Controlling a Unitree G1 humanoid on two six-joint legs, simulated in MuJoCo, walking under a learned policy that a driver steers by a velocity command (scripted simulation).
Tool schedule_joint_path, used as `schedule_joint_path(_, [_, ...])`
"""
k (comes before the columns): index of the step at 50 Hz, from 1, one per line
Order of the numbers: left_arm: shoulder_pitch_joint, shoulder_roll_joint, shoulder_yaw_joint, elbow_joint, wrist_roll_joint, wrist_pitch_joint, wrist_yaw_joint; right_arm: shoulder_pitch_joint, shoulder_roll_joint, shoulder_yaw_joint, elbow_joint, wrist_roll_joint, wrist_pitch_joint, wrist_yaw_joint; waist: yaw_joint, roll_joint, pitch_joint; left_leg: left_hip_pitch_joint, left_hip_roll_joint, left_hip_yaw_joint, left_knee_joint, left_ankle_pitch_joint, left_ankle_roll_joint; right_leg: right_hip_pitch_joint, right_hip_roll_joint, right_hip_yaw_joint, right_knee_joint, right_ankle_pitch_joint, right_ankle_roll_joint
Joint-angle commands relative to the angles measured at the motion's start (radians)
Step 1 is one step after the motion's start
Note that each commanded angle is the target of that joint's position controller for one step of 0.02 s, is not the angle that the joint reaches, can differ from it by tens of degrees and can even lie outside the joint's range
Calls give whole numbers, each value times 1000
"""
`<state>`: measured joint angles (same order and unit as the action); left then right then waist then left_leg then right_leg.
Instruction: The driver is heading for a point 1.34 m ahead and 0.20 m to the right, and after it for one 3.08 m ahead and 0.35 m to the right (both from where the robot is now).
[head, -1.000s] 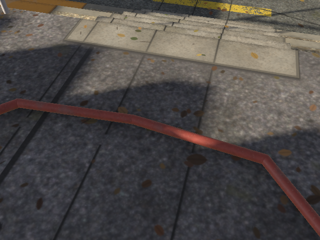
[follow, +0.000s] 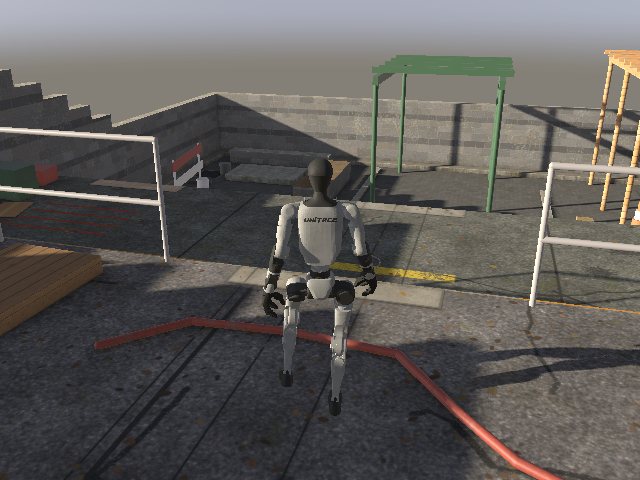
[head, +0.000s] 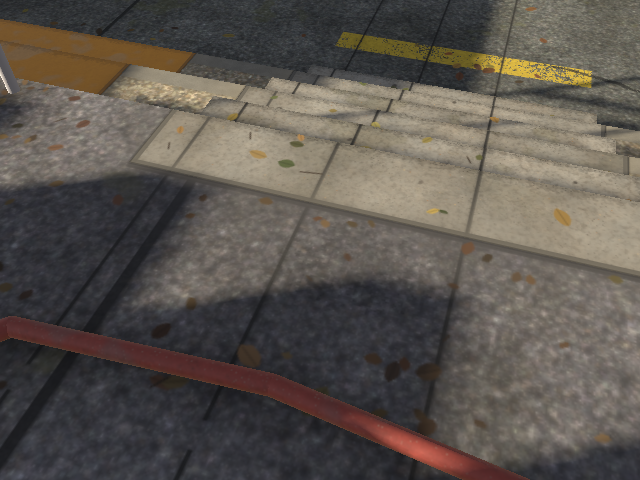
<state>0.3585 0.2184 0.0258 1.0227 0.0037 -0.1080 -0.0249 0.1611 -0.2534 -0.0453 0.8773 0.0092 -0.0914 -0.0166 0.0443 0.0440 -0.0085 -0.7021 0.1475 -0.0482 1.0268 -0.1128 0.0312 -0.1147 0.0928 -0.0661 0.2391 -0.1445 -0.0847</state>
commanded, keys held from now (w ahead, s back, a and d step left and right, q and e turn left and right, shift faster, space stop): w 0.34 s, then no key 0.66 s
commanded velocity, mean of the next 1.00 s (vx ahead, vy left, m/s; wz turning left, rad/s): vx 0.28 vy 0.00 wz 0.00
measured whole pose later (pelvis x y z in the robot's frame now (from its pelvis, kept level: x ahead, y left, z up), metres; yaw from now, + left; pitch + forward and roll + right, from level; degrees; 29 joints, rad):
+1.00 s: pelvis +0.38 +0.04 -0.02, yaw +0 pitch +1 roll +0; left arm 0.10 0.19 0.05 1.01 -0.01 -0.02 0.01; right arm 0.25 -0.21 -0.03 1.06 -0.01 0.00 -0.03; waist -0.02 0.01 0.02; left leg -0.12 0.01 0.04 0.52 -0.41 0.00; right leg -0.36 -0.01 -0.02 0.57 -0.22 -0.02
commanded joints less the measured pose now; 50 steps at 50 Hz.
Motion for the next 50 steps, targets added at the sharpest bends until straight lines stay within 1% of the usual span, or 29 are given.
schedule_joint_path(1, [-28, 147, 24, -62, -7, -9, 20, -25, -28, -4, -53, -4, -6, 3, -28, -76, 69, 0, 7, 8, -194, 161, -15, -77, -273, 173, -148, 154, -148])
schedule_joint_path(6, [69, 171, 30, -29, -22, 6, 25, -192, -24, 6, -101, 10, -12, 27, 33, -86, 93, 28, -44, 44, -420, 204, -17, 50, -295, 152, -112, 127, -126])
schedule_joint_path(9, [89, 178, 36, -16, -23, 21, 30, -232, -42, 4, -132, 13, -22, 48, 28, -97, 99, 31, -60, 41, -485, 113, 16, 151, -343, 166, -50, 161, -110])
schedule_joint_path(11, [60, 194, 42, -21, -23, 31, 32, -165, -73, -9, -125, 13, -30, 55, -23, -119, 58, 152, -94, 65, -518, 43, 47, 176, -350, 160, 36, 331, -88])
schedule_joint_path(12, [35, 192, 40, -28, -20, 37, 32, -56, -105, -28, -94, 11, -32, 52, -86, -122, -8, 304, -129, 94, -536, 33, 70, 163, -315, 127, 165, 500, -68])
schedule_joint_path(13, [24, 163, 28, -42, -9, 40, 31, 136, -163, -55, -38, 10, -34, 45, -165, -101, -129, 569, -112, 70, -519, 56, 109, 60, -257, 82, 392, 529, -37])
schedule_joint_path(14, [100, 77, 0, -66, 2, 28, 25, 302, -269, -81, -8, -14, -30, 39, -170, 83, -301, 975, 145, -293, -524, 8, 233, -294, -136, 17, 795, 200, 25])
schedule_joint_path(15, [152, 21, -19, -51, -14, 1, 18, 336, -247, -74, 6, -8, -24, 44, -151, 253, -406, 1133, 273, -687, -698, -119, 325, -544, -20, 113, 1036, -393, 48])
schedule_joint_path(16, [75, 136, 10, -65, -39, -19, 13, 274, -168, -48, -3, -1, -26, 45, -152, 164, -291, 1041, 238, -616, -723, -162, 270, -642, -88, 198, 1131, -375, 23])
schedule_joint_path(17, [-17, 168, 18, -96, -52, -28, 13, 178, -128, -35, -26, 0, -26, 43, -128, 102, -172, 890, 204, -454, -736, -98, 230, -659, -143, 166, 1118, -286, 8])
schedule_joint_path(18, [-59, 159, 22, -102, -40, -25, 22, 87, -102, -24, -40, -8, -26, 47, -90, 15, -86, 722, 165, -329, -766, 93, 213, -605, -181, 141, 1058, -207, 19])
schedule_joint_path(20, [-27, 123, 29, -91, -17, 6, 33, 33, -58, -10, -35, -21, -32, 56, -25, 17, -41, 557, 96, -165, -797, 372, 187, -469, -218, 137, 957, -160, 37])
schedule_joint_path(22, [18, 81, 27, -78, -14, 28, 39, 56, -67, -10, -5, -28, -35, 54, 4, 17, -38, 500, 72, -72, -801, 602, 199, -416, -201, 114, 901, -132, 60])
schedule_joint_path(24, [-26, 77, 28, -99, -7, 37, 43, 61, -92, -13, 11, -31, -31, 39, 12, 23, -32, 490, 56, -8, -802, 706, 201, -429, -193, 104, 783, -61, 80])
schedule_joint_path(27, [-117, 54, 19, -117, -2, 45, 42, 71, -100, -9, 26, -29, -12, 19, -13, 40, -47, 486, 18, 65, -789, 695, 170, -369, -174, 76, 563, 80, 87])
schedule_joint_path(30, [-202, 69, 20, -134, -2, 52, 39, 109, -120, -10, 55, -20, 1, 9, -48, 37, -48, 535, 36, 47, -778, 604, 164, -339, -159, 80, 424, 144, 81])
schedule_joint_path(32, [-247, 87, 23, -151, 0, 54, 38, 125, -105, -8, 79, -13, 12, 7, -60, 38, -36, 582, 50, 19, -749, 567, 162, -341, -154, 90, 358, 94, 67])
schedule_joint_path(33, [-298, 106, 30, -163, -1, 52, 37, 159, -86, -3, 95, -8, 19, 7, -83, 3, -30, 631, 39, 2, -715, 574, 148, -345, -137, 69, 320, 61, 52])
schedule_joint_path(34, [-312, 95, 31, -163, -4, 51, 36, 180, -92, -4, 110, -2, 26, 6, -84, -10, -42, 674, 31, -9, -677, 561, 135, -324, -121, 54, 254, 73, 44])
schedule_joint_path(35, [-276, 80, 32, -143, -5, 48, 36, 170, -113, -9, 115, 8, 32, 3, -62, -6, -60, 681, 20, -4, -640, 526, 121, -258, -106, 43, 173, 157, 41])
schedule_joint_path(36, [-221, 102, 40, -122, 2, 47, 40, 167, -130, -14, 117, 12, 34, 1, -43, -9, -81, 654, -2, -7, -605, 467, 95, -153, -128, 70, 121, 296, 30])
schedule_joint_path(37, [-142, 153, 51, -99, 9, 49, 48, 167, -107, -8, 109, -11, 27, 0, -33, -44, -143, 572, -43, 17, -545, 378, 59, 14, -210, 136, 191, 628, 3])
schedule_joint_path(38, [-119, 159, 50, -75, 2, 62, 53, 285, -29, 7, 142, -28, 18, 8, -91, -140, -202, 381, -99, 51, -517, 113, 6, 240, -293, 191, 299, 838, -85])
schedule_joint_path(39, [-102, 98, 40, -64, -7, 76, 52, 267, -7, 16, 151, -28, 18, 5, -56, -162, -229, 361, -113, 70, -484, -108, -32, 237, -335, 236, 296, 777, -135])
schedule_joint_path(40, [-143, 77, 34, -64, -6, 85, 49, 210, -23, 11, 136, -17, 30, 2, -61, -160, -187, 360, -114, 64, -495, -196, -46, 163, -335, 258, 265, 622, -134])
schedule_joint_path(42, [-282, 96, 36, -97, 0, 86, 36, 167, -50, 5, 133, -15, 65, -13, -91, -128, -89, 432, -114, 61, -575, -132, -42, -18, -264, 211, 253, 425, -72])
schedule_joint_path(44, [-279, 103, 43, -92, -8, 76, 27, 190, -81, -3, 158, -17, 88, -19, -75, -80, -65, 480, -115, 69, -574, -42, -24, -72, -195, 141, 278, 407, -27])
schedule_joint_path(46, [-266, 95, 44, -69, -13, 74, 28, 204, -47, 4, 173, -19, 92, -17, -78, -71, -62, 484, -108, 63, -575, -9, -14, -61, -180, 120, 294, 391, -16])
schedule_joint_path(50, [-262, 87, 44, -41, -10, 88, 41, 185, -41, 5, 184, -18, 89, -17, -68, -55, -51, 480, -107, 66, -576, -6, -19, -42, -174, 116, 304, 379, -19])
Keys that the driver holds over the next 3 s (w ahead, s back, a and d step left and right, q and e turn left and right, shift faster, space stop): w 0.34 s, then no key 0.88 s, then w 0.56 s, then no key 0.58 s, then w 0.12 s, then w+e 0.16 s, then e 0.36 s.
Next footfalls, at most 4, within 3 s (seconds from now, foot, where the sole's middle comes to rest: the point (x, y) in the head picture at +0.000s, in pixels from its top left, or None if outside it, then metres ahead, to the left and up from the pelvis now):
0.26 left None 0.33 0.16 -0.78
0.62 right None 0.47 -0.07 -0.78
1.90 left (278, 357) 0.79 0.17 -0.76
2.20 right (388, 397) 0.70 -0.08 -0.76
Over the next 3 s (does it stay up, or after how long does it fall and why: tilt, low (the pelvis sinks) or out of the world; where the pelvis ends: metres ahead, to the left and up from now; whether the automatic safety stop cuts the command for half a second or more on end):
stays up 0.85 0.06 0.00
